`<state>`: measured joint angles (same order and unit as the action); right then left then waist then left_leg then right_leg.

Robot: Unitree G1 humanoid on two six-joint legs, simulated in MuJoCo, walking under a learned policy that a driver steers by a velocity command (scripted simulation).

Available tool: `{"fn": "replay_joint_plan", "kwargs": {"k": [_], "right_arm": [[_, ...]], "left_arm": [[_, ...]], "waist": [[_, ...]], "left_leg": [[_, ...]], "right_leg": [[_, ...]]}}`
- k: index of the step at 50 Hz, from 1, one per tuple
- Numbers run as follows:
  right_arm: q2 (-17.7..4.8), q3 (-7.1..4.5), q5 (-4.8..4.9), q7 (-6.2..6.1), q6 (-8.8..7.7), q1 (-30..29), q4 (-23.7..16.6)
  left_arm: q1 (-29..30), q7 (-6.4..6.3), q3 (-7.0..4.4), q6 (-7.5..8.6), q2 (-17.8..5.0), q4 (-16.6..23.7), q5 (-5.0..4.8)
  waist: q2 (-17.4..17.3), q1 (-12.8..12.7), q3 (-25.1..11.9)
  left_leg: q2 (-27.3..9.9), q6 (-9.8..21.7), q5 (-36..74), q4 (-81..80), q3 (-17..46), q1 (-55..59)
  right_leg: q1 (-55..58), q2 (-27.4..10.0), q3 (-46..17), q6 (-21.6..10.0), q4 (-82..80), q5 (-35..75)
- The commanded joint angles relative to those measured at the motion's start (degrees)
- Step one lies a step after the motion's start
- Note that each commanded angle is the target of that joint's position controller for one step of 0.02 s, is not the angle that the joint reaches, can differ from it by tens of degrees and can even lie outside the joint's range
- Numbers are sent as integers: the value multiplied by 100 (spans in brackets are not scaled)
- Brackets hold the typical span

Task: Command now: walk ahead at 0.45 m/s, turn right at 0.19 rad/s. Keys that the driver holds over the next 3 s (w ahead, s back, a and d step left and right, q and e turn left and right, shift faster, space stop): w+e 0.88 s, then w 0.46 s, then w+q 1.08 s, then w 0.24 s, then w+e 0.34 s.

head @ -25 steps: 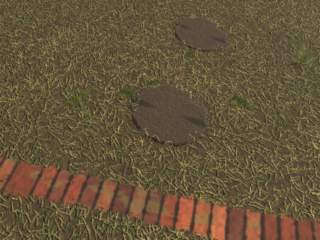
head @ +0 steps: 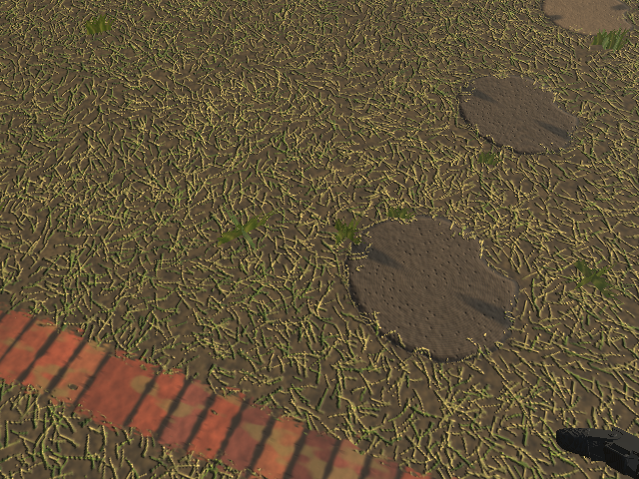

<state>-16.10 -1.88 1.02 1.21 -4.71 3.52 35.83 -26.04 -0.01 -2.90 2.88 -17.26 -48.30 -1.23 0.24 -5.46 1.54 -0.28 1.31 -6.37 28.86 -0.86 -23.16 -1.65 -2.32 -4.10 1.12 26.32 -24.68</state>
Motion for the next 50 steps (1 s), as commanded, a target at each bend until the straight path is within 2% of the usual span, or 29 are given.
{"fn": "replay_joint_plan", "kwargs": {"k": [1,2,3,4,5,7,9,12,15,19,22,23,24,25,26,27,28,29,30,31,32,34,37,40,43,46,48,49,50], "right_arm": [[-1559,-536,-181,-77,-7,2437,158],[-1065,-388,-128,-54,-25,2061,180],[-821,-316,-73,-51,-34,1701,167],[-680,-276,-97,-47,-42,1366,162],[-567,-252,-138,-39,-72,1178,177],[-473,-260,-175,-42,-168,1020,249],[-513,-295,-172,-51,-240,1020,349],[-616,-330,-178,-86,-247,1057,484],[-794,-369,-132,-142,-201,1165,585],[-984,-423,-38,-182,-46,1582,819],[-1210,-472,-13,-241,113,1573,835],[-1293,-491,-7,-269,171,1549,812],[-1342,-496,7,-291,213,1510,780],[-1279,-451,27,-314,199,1419,710],[-510,-221,-208,-247,99,1967,465],[-490,-112,-145,-152,-135,1908,297],[-986,-250,92,-79,-270,1095,117],[-944,-217,151,-70,-342,850,-23],[-872,-208,25,-115,-357,872,43],[-924,-247,-84,-138,-311,978,93],[-930,-260,-129,-131,-236,1089,123],[-790,-229,-202,-141,-124,1180,156],[-576,-140,-223,-168,-58,611,-18],[-422,-63,-172,-117,-104,-104,-159],[-564,-106,-69,-36,-177,-473,-264],[-790,-213,-43,27,-245,-251,-210],[-892,-316,-83,5,-293,432,-27],[-1084,-388,-175,-29,-327,1056,33],[-1606,-514,-284,-44,-304,1706,137]], "left_arm": [[170,-59,40,222,-254,790,-55],[374,-50,-121,208,-763,748,-197],[619,-22,-147,187,-807,775,-192],[702,-22,-149,164,-715,735,-125],[727,-11,-167,116,-638,707,-85],[642,28,-136,8,-391,641,-87],[751,32,-128,-57,-301,708,-64],[1177,57,-99,-35,-244,923,-27],[1809,186,-21,16,-137,1163,11],[2501,359,30,42,-91,1548,-13],[2395,426,-82,10,-328,1707,-20],[2019,417,-170,-21,-492,1664,-26],[1347,376,-310,-52,-749,1544,-41],[403,278,-489,-101,-1043,1343,-46],[138,160,-609,-141,-1638,1277,-43],[167,184,-546,-43,-1590,1494,-21],[258,210,-430,27,-1166,1461,29],[557,210,-383,76,-1025,1425,21],[956,204,-335,96,-878,1469,6],[1233,184,-285,107,-731,1545,55],[1372,163,-263,109,-688,1597,109],[1382,111,-277,137,-739,1516,74],[1162,-1,-317,112,-903,1361,48],[936,-62,-325,36,-944,1245,-2],[668,-80,-342,-15,-990,1114,-39],[646,-100,-313,-43,-875,1041,-18],[691,-83,-259,-60,-698,1011,22],[631,-53,-143,-44,-396,1044,72],[-77,-52,-22,4,-44,1110,21]], "waist": [[-1667,1279,-1870],[-1153,1186,-1089],[-1027,1045,-518],[-776,885,-271],[-798,765,-66],[-738,603,13],[-548,543,118],[-382,584,308],[-248,799,470],[-138,1000,607],[-427,729,162],[-553,482,-146],[-579,98,-555],[-373,-446,-1000],[1068,-3,-1553],[1040,48,-2560],[418,-244,-1964],[171,-17,-1125],[-217,295,-661],[-125,504,-461],[31,648,-401],[98,729,-346],[176,560,-152],[365,246,-121],[478,103,-138],[689,257,-194],[746,623,-369],[460,907,-965],[-885,801,-1820]], "left_leg": [[-2434,1268,-2119,-1294,4040,4260],[-2258,1139,-2585,-1422,3504,3618],[-2008,980,-2219,-1526,2679,3026],[-1736,880,-1690,-1674,2129,2576],[-1546,823,-1069,-1831,1626,2196],[-1365,802,-166,-2023,935,1808],[-1349,865,480,-2131,487,1727],[-1315,894,888,-2250,-21,1782],[-1288,806,1107,-2325,-501,1852],[-1514,720,1782,-2025,-799,2637],[-1551,557,4317,-1079,-1039,3114],[-1530,510,5169,-415,-1090,3172],[-1459,428,5380,548,-1126,2915],[-1239,228,4557,1960,-1202,1971],[-463,-104,-528,4094,-1059,-450],[385,-195,-2955,5353,329,-1676],[34,-93,-2429,5383,808,-2223],[-196,-11,-1877,4885,716,-2273],[-428,-48,-1555,4354,667,-1998],[-573,-116,-1335,3996,675,-1597],[-631,-193,-1203,3858,671,-1280],[-639,-409,-1042,3456,518,-1079],[-519,-632,-197,2385,386,-1114],[-212,-649,883,960,336,-683],[-32,-586,1051,321,458,-436],[-82,-340,573,36,579,-248],[-35,-42,360,-283,360,658],[-550,276,251,-209,797,1775],[-1772,1135,-387,-355,2874,3747]], "right_leg": [[-3695,410,-250,-189,3734,-878],[-4071,67,-484,-224,4308,-493],[-4153,-143,-330,-272,4301,6],[-4030,-299,-262,-256,4146,439],[-3851,-424,-263,-226,3993,766],[-3593,-469,-208,-177,4009,1205],[-3776,-458,-267,-95,3877,1514],[-3992,-409,-286,-16,2938,2202],[-3773,-344,159,-80,1844,2837],[-3939,-251,506,-328,1089,2639],[-3294,211,952,-642,962,1897],[-2771,434,1080,-782,1004,1597],[-1822,638,1098,-957,898,1522],[-233,650,786,-1206,490,1805],[2005,-797,-1672,-1952,585,1770],[2830,-1742,-4543,-2824,-462,692],[2415,-1578,-3940,-2403,-891,590],[1509,-1361,-3148,-2169,-987,911],[629,-1093,-2538,-1978,-1013,1546],[2,-892,-2117,-1910,-1103,2156],[-418,-760,-1923,-1896,-1231,2464],[-917,-641,-1560,-1930,-1336,3067],[-1336,-357,-1111,-1768,-1336,3114],[-1473,-102,-967,-1452,-1172,2382],[-1207,-281,-1400,-1363,-920,1908],[-650,-583,-1865,-1229,-441,1787],[-633,-423,-1795,-1040,150,2309],[-923,-113,-1479,-845,1289,2217],[-2530,656,-767,-403,3232,745]]}}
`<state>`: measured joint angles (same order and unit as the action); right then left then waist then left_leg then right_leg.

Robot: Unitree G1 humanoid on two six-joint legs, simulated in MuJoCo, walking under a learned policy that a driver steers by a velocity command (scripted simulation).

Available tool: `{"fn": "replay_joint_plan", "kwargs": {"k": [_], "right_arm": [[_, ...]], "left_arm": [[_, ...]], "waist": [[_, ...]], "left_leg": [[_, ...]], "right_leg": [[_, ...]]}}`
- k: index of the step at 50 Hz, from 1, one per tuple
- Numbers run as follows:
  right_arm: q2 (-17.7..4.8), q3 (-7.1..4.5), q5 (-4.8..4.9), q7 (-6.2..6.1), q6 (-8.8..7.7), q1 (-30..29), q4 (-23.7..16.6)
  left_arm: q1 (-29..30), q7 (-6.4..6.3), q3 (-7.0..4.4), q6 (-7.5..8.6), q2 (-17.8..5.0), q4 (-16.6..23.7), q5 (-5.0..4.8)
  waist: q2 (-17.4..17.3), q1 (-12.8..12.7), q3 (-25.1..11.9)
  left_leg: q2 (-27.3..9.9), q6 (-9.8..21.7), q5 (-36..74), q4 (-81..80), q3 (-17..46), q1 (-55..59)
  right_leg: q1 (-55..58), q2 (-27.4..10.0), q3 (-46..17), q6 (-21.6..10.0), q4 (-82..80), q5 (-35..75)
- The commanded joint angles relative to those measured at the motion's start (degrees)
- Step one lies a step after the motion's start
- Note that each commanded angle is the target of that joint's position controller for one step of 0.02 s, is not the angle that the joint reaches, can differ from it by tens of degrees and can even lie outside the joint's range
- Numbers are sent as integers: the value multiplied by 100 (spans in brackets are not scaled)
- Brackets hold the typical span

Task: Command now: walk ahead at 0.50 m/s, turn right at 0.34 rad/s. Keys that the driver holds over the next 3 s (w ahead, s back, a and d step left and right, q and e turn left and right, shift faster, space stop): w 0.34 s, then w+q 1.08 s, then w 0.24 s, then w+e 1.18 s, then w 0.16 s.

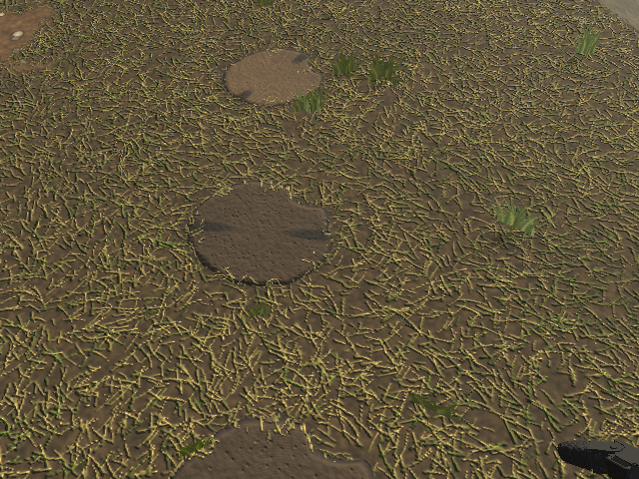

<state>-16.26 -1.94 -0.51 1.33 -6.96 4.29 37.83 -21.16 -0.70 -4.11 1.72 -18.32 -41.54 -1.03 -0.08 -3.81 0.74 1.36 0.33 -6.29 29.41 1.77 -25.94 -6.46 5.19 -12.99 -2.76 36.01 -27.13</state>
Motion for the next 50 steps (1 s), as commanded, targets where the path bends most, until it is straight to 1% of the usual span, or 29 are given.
{"fn": "replay_joint_plan", "kwargs": {"k": [1,2,3,4,5,6,8,10,13,15,18,20,22,23,24,25,26,27,29,31,32,35,40,43,45,47,48,49,50], "right_arm": [[-1467,-535,25,32,-14,2023,198],[-991,-403,114,31,1,1761,128],[-798,-332,80,12,48,1457,86],[-681,-276,35,7,76,1247,90],[-578,-231,2,-10,77,1115,111],[-527,-208,-14,-21,70,1063,128],[-558,-213,45,-29,44,1140,220],[-739,-258,90,-51,44,1243,316],[-899,-284,125,-73,105,1376,443],[-965,-284,156,-80,146,1544,550],[-995,-281,198,-80,222,1886,737],[-1047,-296,219,-107,295,1957,811],[-1183,-337,227,-142,356,1836,813],[-1110,-304,210,-147,364,1802,798],[-833,-191,119,-142,338,1705,668],[-194,5,98,-143,254,2293,497],[-498,-61,209,-148,192,2259,563],[-900,-206,330,-138,194,1832,472],[-801,-227,244,-151,261,1415,392],[-585,-237,228,-144,412,1585,459],[-466,-225,228,-139,472,1611,468],[-391,-232,185,-145,548,1319,303],[-216,-139,173,41,469,439,0],[-225,-120,178,139,475,-77,-267],[-291,-140,175,195,486,-269,-433],[-436,-216,163,223,516,-153,-526],[-577,-298,159,217,542,173,-494],[-799,-440,175,184,562,886,-337],[-1165,-643,192,91,607,1867,-80]], "left_arm": [[-763,4,101,166,-152,425,-118],[-216,-4,-23,163,-662,412,-164],[352,-10,-41,152,-740,528,-98],[670,0,-26,167,-657,622,2],[736,27,-31,182,-562,648,46],[664,53,-13,186,-454,623,39],[604,80,41,179,-255,574,43],[928,85,105,194,-132,685,85],[1443,132,179,259,4,777,87],[1788,176,192,292,16,831,51],[2248,247,173,333,-41,980,0],[2334,296,128,382,-141,1058,-7],[1876,292,26,426,-340,950,8],[1208,244,-97,428,-554,746,38],[267,175,-215,414,-871,585,126],[-316,129,-347,339,-1409,496,220],[-421,140,-243,303,-989,457,181],[-100,138,-139,300,-696,415,119],[587,168,-23,330,-324,392,108],[948,184,-15,424,-193,330,169],[1012,182,-36,475,-201,277,172],[1004,139,-108,552,-347,92,193],[776,45,-182,471,-623,-126,148],[492,30,-238,371,-776,-288,64],[395,27,-274,281,-860,-370,-1],[442,2,-318,196,-1017,-376,-41],[480,-18,-340,151,-1099,-361,-65],[554,-34,-335,104,-1109,-339,-90],[520,-58,-266,114,-969,-300,-53]], "waist": [[-1830,681,-1801],[-993,822,-964],[-552,816,-445],[-352,733,-80],[-421,589,50],[-565,493,50],[-643,449,-24],[-531,517,51],[-450,692,91],[-441,821,143],[-437,951,255],[-466,842,295],[-505,474,75],[-408,126,-359],[-183,-320,-1128],[1213,-239,-2050],[1350,-329,-2178],[957,-271,-1256],[641,52,-393],[773,359,-130],[687,427,-75],[422,469,120],[219,156,340],[149,-20,506],[184,-23,526],[352,162,285],[453,382,13],[409,815,-387],[170,1289,-897]], "left_leg": [[-2488,1676,-2155,-1243,4584,4442],[-2305,1448,-2905,-1437,4181,3856],[-2061,1243,-2484,-1437,3318,3208],[-1804,1209,-1809,-1543,2702,2599],[-1601,1167,-1257,-1653,2285,2238],[-1432,1124,-855,-1768,1973,2014],[-1329,1210,-191,-1909,1543,1896],[-1360,1307,297,-2058,1254,1894],[-1243,1209,605,-2130,779,1919],[-1185,1129,688,-2099,553,1904],[-1350,1070,738,-1968,635,2124],[-1493,989,908,-1754,822,2375],[-1476,848,1606,-1240,845,2406],[-1204,704,2159,-471,649,2182],[-905,491,1462,885,446,1327],[-87,53,-1117,3032,-87,-813],[-61,23,-2698,3942,523,-1456],[-336,49,-2313,4264,589,-1827],[-701,14,-1499,3926,394,-1626],[-884,-51,-1033,3698,407,-1054],[-896,-90,-906,3668,389,-980],[-929,-182,-305,3185,484,-1283],[-833,-83,895,1531,86,-1160],[-786,73,765,982,-109,-1305],[-701,222,381,772,-263,-1355],[-396,433,-185,694,-575,-876],[-163,563,-470,709,-749,-354],[112,741,-404,474,-866,628],[162,977,-130,226,-554,2269]], "right_leg": [[-3364,9,287,148,3428,-663],[-3814,-281,104,136,3855,-264],[-3820,-497,343,127,3846,171],[-3741,-655,473,126,3556,476],[-3537,-861,525,125,3198,747],[-3272,-961,613,139,2960,904],[-3123,-1009,810,206,2565,1025],[-3236,-1066,922,298,1903,1324],[-3018,-1032,1058,350,754,2214],[-2731,-916,1172,374,150,2685],[-2539,-798,1190,308,-323,2814],[-2413,-728,1130,188,-618,2520],[-1597,-598,1209,32,-942,2322],[-539,-537,1284,-109,-1092,2366],[1026,-1198,721,-401,-833,2444],[3116,-2729,-1496,-1153,-985,1742],[2870,-2948,-2588,-1322,-1621,948],[2153,-2749,-1819,-1095,-1783,715],[835,-2271,-622,-883,-2177,1268],[29,-2013,122,-799,-2578,1848],[-146,-1999,384,-835,-2700,2179],[-171,-2013,1002,-878,-2869,2840],[101,-1926,1848,-741,-2936,3091],[631,-2099,2051,-674,-2820,3190],[1042,-2204,2170,-582,-2557,3629],[1268,-2208,2353,-450,-1921,5262],[1292,-2168,2442,-380,-1307,6195],[1055,-2018,2591,-252,-282,6605],[95,-1787,2663,-21,1161,5834]]}}
Over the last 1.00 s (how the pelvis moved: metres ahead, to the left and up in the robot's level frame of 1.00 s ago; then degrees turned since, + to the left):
0.55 -0.08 -0.01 -32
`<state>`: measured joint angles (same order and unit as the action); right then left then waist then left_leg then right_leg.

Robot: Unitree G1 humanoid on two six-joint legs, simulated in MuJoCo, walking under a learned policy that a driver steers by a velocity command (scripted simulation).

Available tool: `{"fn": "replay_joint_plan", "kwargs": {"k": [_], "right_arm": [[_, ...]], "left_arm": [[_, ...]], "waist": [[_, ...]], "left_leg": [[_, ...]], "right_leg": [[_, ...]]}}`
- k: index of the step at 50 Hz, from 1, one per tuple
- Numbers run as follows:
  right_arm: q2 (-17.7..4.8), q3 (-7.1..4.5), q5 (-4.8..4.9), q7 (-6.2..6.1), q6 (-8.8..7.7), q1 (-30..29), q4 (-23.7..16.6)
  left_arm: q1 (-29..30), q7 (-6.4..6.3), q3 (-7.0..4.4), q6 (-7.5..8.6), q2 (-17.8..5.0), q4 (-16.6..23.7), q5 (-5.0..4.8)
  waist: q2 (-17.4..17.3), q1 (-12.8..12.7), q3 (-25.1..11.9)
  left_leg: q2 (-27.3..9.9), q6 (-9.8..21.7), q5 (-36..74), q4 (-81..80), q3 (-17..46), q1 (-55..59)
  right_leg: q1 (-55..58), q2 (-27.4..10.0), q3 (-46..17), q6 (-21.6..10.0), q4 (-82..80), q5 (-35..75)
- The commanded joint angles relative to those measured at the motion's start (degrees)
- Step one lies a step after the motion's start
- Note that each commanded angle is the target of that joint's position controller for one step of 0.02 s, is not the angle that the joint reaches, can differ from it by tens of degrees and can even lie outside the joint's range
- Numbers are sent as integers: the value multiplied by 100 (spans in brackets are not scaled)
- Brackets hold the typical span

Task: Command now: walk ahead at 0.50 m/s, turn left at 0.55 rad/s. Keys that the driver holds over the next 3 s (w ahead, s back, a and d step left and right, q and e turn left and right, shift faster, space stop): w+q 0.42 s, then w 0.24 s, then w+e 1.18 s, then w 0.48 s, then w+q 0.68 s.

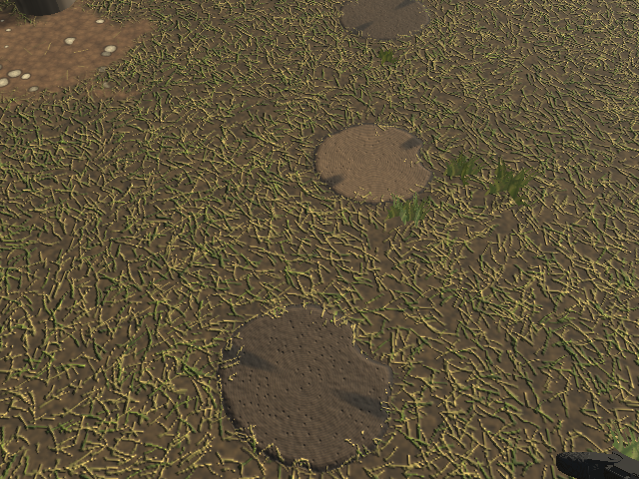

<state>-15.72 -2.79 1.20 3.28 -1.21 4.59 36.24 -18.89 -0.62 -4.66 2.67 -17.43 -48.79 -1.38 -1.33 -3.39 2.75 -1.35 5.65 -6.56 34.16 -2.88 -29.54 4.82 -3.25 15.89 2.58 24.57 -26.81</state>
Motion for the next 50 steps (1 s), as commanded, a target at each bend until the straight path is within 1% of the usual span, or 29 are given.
{"fn": "replay_joint_plan", "kwargs": {"k": [1,2,3,4,5,6,7,10,15,19,22,23,24,25,26,27,28,29,31,33,36,38,42,44,46,47,48,49,50], "right_arm": [[-1929,-707,61,-212,47,2032,128],[-1793,-603,19,-167,-68,2036,-130],[-1354,-470,-26,-119,-157,1919,-73],[-1204,-424,-21,-120,-210,1678,-50],[-1040,-376,-10,-135,-220,1279,-90],[-865,-313,-58,-161,-224,1001,-180],[-820,-291,-102,-183,-224,868,-257],[-956,-332,-73,-280,-259,933,-190],[-1081,-372,-12,-414,-190,1299,-9],[-1065,-383,37,-437,-140,1579,144],[-999,-382,7,-453,-97,1471,155],[-833,-330,-13,-447,-87,1470,159],[-517,-209,-58,-422,-101,1549,143],[-160,-95,-31,-425,-136,2132,60],[-341,-84,105,-438,-183,2488,52],[-842,-197,134,-441,-183,2079,131],[-950,-224,68,-439,-174,1515,51],[-882,-214,-18,-435,-188,1191,-24],[-703,-207,-51,-379,-207,1095,-52],[-506,-156,-54,-344,-204,1132,-30],[-316,-57,-144,-341,-276,546,-246],[-225,-9,-128,-303,-339,166,-312],[-289,-19,-43,-204,-431,-438,-412],[-415,-67,-18,-168,-481,-543,-464],[-586,-149,-13,-179,-522,-225,-377],[-755,-246,-44,-223,-528,288,-216],[-1022,-350,-135,-285,-534,1065,-98],[-1538,-479,-245,-336,-468,1821,-12],[-1349,-440,-200,-293,-404,1991,109]], "left_arm": [[-125,-22,20,111,-329,726,230],[31,47,105,334,-343,834,179],[722,112,-18,455,-797,998,-65],[902,117,16,530,-740,1080,-91],[877,67,11,550,-698,1004,46],[787,43,-33,507,-757,957,144],[701,54,-47,435,-754,941,171],[748,43,9,287,-519,955,237],[1844,99,139,308,-272,1220,174],[2161,198,76,401,-494,1342,86],[1716,223,-26,473,-675,1246,72],[1263,205,-83,496,-730,1100,106],[654,176,-153,528,-909,1009,203],[21,153,-245,519,-1357,928,320],[-373,240,-293,452,-1374,662,189],[-105,253,-157,439,-868,749,82],[165,237,-86,392,-645,784,104],[387,229,-34,363,-540,789,158],[544,197,42,364,-377,735,211],[451,182,39,394,-409,640,151],[264,146,-13,357,-666,507,56],[131,113,-38,299,-765,434,22],[-315,75,-53,188,-852,254,-32],[-402,43,-64,128,-871,208,-53],[-333,12,-92,75,-940,201,-49],[-319,8,-63,68,-857,216,-25],[-229,26,32,88,-596,314,46],[-578,20,193,156,-55,513,93],[-797,11,193,210,-177,573,-45]], "waist": [[-1188,842,-1488],[-1015,874,-2469],[-452,1089,-1873],[-291,902,-1210],[55,630,-830],[-36,420,-658],[-150,292,-618],[-110,233,-520],[-338,641,-251],[-425,726,-225],[-662,444,-288],[-649,237,-463],[-377,-26,-1021],[873,57,-1791],[2082,98,-1893],[1240,-32,-1118],[794,-55,-607],[562,21,-317],[710,224,-189],[780,269,-265],[604,159,-147],[581,47,-104],[589,-138,-68],[651,-64,-66],[710,226,-185],[655,493,-470],[455,892,-1094],[-784,997,-2034],[-1621,922,-2315]], "left_leg": [[-1049,1303,-522,-474,2656,4624],[-1832,1984,-1319,-1479,5180,5317],[-1692,1599,-1219,-1748,4480,4997],[-1458,1385,-832,-1743,3681,4210],[-1202,1187,-256,-1744,3073,3404],[-1016,1098,329,-1839,2665,2793],[-902,1094,619,-1967,2512,2412],[-720,1141,1261,-2116,2034,1801],[-369,750,307,-2062,1740,1464],[-589,630,-220,-1684,2290,1788],[-724,477,-104,-1158,2653,2084],[-551,356,137,-777,2549,2061],[-239,166,108,292,2214,1813],[492,-240,-1324,2167,1512,319],[623,-418,-2804,3470,1287,-1072],[341,-437,-2387,3934,1497,-1520],[137,-427,-1922,3935,1299,-1530],[-10,-421,-1589,3675,1174,-1399],[-289,-417,-1174,3108,1055,-969],[-356,-478,-1038,2727,845,-832],[-410,-611,-507,1596,643,-887],[-299,-685,79,754,568,-597],[-13,-778,732,-188,500,45],[21,-691,596,-518,602,275],[50,-531,419,-837,566,955],[80,-390,337,-997,492,1806],[-476,-111,295,-839,927,3107],[-1855,496,-57,-822,2678,5142],[-2388,942,-1226,-1478,4273,5203]], "right_leg": [[-3591,-92,-305,-159,4471,1328],[-4593,600,-1774,-112,5487,-873],[-5156,265,-2156,-227,5560,-404],[-5173,35,-2083,-327,5130,103],[-4862,-189,-2068,-309,4613,469],[-4435,-330,-2087,-269,4232,732],[-4124,-360,-2088,-208,4077,890],[-3905,-265,-1922,67,3386,1297],[-3546,115,-1894,209,1243,2940],[-3216,261,-2091,90,541,3006],[-2735,254,-2053,-169,335,2392],[-2132,269,-1921,-314,138,2384],[-1061,-206,-2299,-594,161,2230],[791,-1368,-4214,-1290,-40,1554],[1285,-2012,-6346,-1863,-781,-168],[753,-1824,-5993,-1692,-981,-875],[133,-1576,-5062,-1480,-956,-427],[-442,-1315,-4430,-1417,-1044,266],[-1009,-977,-3687,-1357,-1250,1277],[-1111,-893,-3304,-1464,-1405,1890],[-1160,-845,-3042,-1594,-1582,2508],[-1253,-704,-2779,-1514,-1571,2690],[-1283,-725,-2769,-1409,-1358,2734],[-1104,-845,-3011,-1305,-1147,2587],[-1109,-872,-3104,-1158,-775,2737],[-1279,-641,-2971,-1022,-235,3148],[-1875,-313,-2750,-823,957,2827],[-3645,418,-2082,-439,2961,977],[-4605,457,-2220,-363,4111,-764]]}}
Over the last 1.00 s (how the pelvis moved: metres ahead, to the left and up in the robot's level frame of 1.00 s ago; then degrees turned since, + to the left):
0.52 0.01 0.00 16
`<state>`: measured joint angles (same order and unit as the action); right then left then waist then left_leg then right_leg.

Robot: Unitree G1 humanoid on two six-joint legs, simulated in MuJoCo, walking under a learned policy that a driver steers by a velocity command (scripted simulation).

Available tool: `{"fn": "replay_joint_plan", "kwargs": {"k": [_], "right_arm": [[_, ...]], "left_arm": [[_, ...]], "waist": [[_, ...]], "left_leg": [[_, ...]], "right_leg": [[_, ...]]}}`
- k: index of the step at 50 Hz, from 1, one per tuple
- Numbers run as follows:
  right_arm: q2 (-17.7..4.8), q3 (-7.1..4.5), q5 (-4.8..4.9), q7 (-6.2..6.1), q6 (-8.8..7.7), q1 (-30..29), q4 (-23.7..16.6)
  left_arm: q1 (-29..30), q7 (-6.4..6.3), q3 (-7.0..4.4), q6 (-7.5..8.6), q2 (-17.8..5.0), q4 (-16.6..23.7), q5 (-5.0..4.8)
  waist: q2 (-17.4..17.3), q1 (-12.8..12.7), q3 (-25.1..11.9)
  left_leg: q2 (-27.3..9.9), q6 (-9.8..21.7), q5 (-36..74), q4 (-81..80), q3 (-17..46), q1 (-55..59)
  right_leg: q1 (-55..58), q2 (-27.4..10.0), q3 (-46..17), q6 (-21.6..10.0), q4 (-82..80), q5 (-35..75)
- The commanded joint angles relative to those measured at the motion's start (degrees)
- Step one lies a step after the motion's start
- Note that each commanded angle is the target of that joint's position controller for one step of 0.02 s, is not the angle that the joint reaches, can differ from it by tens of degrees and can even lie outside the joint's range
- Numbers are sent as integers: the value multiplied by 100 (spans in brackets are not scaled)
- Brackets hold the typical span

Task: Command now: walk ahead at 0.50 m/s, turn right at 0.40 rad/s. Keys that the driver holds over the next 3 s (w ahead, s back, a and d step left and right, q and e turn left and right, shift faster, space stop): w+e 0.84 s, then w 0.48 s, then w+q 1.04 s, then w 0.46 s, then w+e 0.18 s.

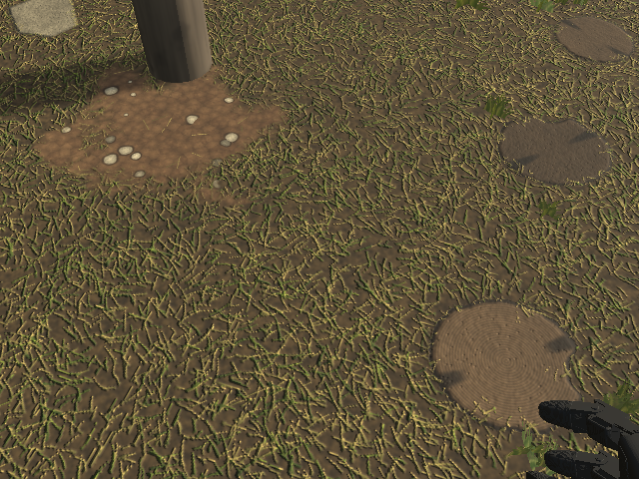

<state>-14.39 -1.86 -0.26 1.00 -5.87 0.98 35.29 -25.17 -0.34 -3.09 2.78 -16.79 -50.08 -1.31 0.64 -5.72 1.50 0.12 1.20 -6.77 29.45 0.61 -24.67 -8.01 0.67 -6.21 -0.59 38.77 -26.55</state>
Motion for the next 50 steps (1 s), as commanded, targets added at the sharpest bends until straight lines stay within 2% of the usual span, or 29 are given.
{"fn": "replay_joint_plan", "kwargs": {"k": [1,2,3,4,6,8,13,18,20,21,22,23,24,25,26,27,28,29,30,33,36,38,41,44,46,47,48,49,50], "right_arm": [[-1062,-412,11,-55,69,2041,209],[-841,-339,32,-53,73,1720,200],[-656,-279,21,-34,64,1398,233],[-526,-246,-11,-24,39,1168,266],[-565,-289,-33,-28,-33,960,352],[-686,-344,-41,-50,-91,952,462],[-987,-434,-5,-123,-52,1108,689],[-1266,-533,147,-139,94,1490,939],[-1420,-578,195,-150,178,1500,977],[-1509,-601,221,-163,223,1479,972],[-1505,-590,247,-176,276,1405,955],[-1329,-508,179,-203,272,1515,918],[-593,-265,-97,-162,188,1951,605],[-656,-191,-16,-101,-26,1752,518],[-1117,-314,238,-45,-139,1061,362],[-1062,-280,251,-49,-211,886,297],[-1033,-287,106,-102,-230,908,382],[-1082,-328,16,-127,-189,1003,431],[-1079,-342,-7,-114,-119,1081,445],[-850,-294,-73,-120,26,1013,425],[-658,-207,-64,-107,40,347,250],[-592,-166,-21,-58,8,-59,158],[-689,-178,62,19,-59,-436,31],[-874,-242,70,86,-126,-300,60],[-940,-300,45,80,-171,165,189],[-1075,-380,-8,46,-195,665,317],[-1333,-443,-87,13,-211,1449,392],[-1845,-594,-109,43,-133,2051,664],[-1341,-488,86,101,-120,2098,689]], "left_arm": [[149,-20,-117,182,-747,683,-146],[470,-17,-146,148,-777,736,-131],[605,-13,-153,103,-701,750,-77],[642,-3,-177,41,-621,758,-38],[643,30,-141,-72,-370,801,-39],[807,39,-133,-127,-296,924,-12],[1581,209,-49,-76,-175,1211,8],[2344,351,-51,-102,-288,1611,12],[2294,376,-117,-128,-423,1711,32],[2003,368,-194,-151,-556,1684,41],[1253,341,-335,-170,-769,1509,24],[233,251,-549,-218,-1169,1223,-1],[72,149,-692,-229,-1905,1193,-68],[28,193,-580,-113,-1739,1463,-27],[153,239,-444,-16,-1293,1395,23],[390,237,-397,41,-1148,1373,25],[800,218,-342,50,-971,1424,26],[1092,193,-279,53,-804,1516,81],[1229,172,-258,53,-759,1595,130],[1151,81,-292,94,-861,1537,91],[901,-17,-321,69,-945,1410,48],[753,-52,-331,38,-967,1337,27],[483,-68,-351,3,-995,1194,-16],[411,-95,-331,-34,-887,1103,3],[450,-87,-312,-69,-807,1058,28],[434,-68,-245,-70,-628,1063,54],[377,-52,-128,-64,-358,1142,133],[-446,-48,-31,-2,-34,1202,-39],[-351,-70,-92,33,-538,1102,-96]], "waist": [[-1165,1143,-1320],[-927,1044,-782],[-745,884,-423],[-807,729,-194],[-790,563,-23],[-590,510,45],[-355,732,184],[-287,928,392],[-404,788,232],[-500,586,-29],[-442,132,-439],[-193,-313,-984],[1378,128,-1363],[1134,11,-2400],[563,-187,-1731],[409,-10,-1098],[67,255,-738],[148,481,-563],[261,609,-523],[177,667,-397],[261,441,-170],[362,280,-85],[404,148,-19],[551,240,-64],[686,482,-148],[614,716,-478],[85,1036,-1252],[-1814,756,-1865],[-1475,914,-1560]], "left_leg": [[-2296,1206,-1746,-1206,3386,4005],[-2054,1043,-1535,-1335,2622,3347],[-1805,969,-1099,-1546,2075,2741],[-1630,911,-681,-1739,1620,2275],[-1529,926,-44,-2048,1010,1740],[-1557,1001,472,-2185,574,1674],[-1424,887,977,-2251,-435,1836],[-1678,693,1195,-2000,-826,2607],[-1705,573,2588,-1420,-1010,2887],[-1662,500,3588,-823,-1122,2929],[-1496,361,4163,238,-1316,2704],[-1260,126,3494,1715,-1398,1728],[-397,-293,-1086,3937,-1326,-853],[199,-304,-2907,4903,171,-1740],[-116,-177,-2399,4991,470,-2293],[-343,-71,-1880,4573,401,-2297],[-561,-84,-1502,4075,407,-1953],[-695,-113,-1241,3694,437,-1507],[-720,-163,-1087,3536,444,-1199],[-613,-414,-655,2846,294,-1003],[-428,-552,439,1552,286,-978],[-246,-561,1009,765,274,-693],[-101,-501,1211,210,363,-426],[-124,-311,820,-89,451,-260],[-81,-83,486,-300,253,328],[-125,107,419,-420,225,1140],[-954,470,255,-300,1074,2497],[-2088,1463,-1081,-858,3705,4278],[-2239,1484,-2510,-1322,4566,4254]], "right_leg": [[-3685,-252,-177,-53,3174,-400],[-3696,-441,-44,-47,3197,62],[-3538,-585,21,-7,3027,413],[-3332,-729,-1,18,2825,672],[-3021,-827,64,95,2688,1018],[-3135,-858,35,168,2399,1383],[-2940,-774,318,116,747,2748],[-2960,-646,651,-174,-108,2446],[-2592,-382,933,-383,-228,1865],[-2079,-146,1129,-512,-233,1575],[-1048,148,1288,-691,-501,1690],[638,208,977,-924,-631,1888],[2587,-1320,-1886,-1820,-949,1349],[3192,-2035,-4287,-2441,-1990,335],[2831,-1899,-3599,-2056,-2247,468],[2056,-1668,-2841,-1851,-2236,861],[1258,-1426,-2249,-1660,-2224,1451],[632,-1236,-1834,-1574,-2316,2051],[257,-1134,-1689,-1579,-2444,2349],[-324,-952,-1208,-1639,-2610,3020],[-530,-697,-908,-1413,-2618,2692],[-648,-593,-874,-1264,-2579,2277],[-511,-727,-1194,-1189,-2383,1938],[15,-959,-1563,-1087,-1927,1945],[142,-942,-1608,-961,-1532,2429],[80,-650,-1419,-810,-892,2908],[-501,-316,-1028,-607,605,2290],[-2549,566,-303,-145,2521,-94],[-3409,303,-545,-94,3283,-611]]}}
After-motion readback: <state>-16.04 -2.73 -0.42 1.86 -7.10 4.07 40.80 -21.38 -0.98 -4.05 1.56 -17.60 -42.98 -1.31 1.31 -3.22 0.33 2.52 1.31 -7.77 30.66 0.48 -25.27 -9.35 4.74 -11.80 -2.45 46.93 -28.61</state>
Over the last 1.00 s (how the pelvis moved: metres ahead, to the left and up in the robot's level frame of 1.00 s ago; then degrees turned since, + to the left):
0.52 0.09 0.01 13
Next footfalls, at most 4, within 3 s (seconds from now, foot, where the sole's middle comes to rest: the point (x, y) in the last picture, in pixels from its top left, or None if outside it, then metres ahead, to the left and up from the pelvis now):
0.46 right None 0.36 -0.18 -0.76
0.94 left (412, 376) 0.70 -0.11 -0.76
1.46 right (574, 358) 0.78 -0.48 -0.76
1.98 left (509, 231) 1.15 -0.37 -0.76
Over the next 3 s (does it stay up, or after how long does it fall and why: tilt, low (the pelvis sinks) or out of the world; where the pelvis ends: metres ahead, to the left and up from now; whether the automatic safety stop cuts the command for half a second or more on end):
stays up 1.52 -0.46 0.00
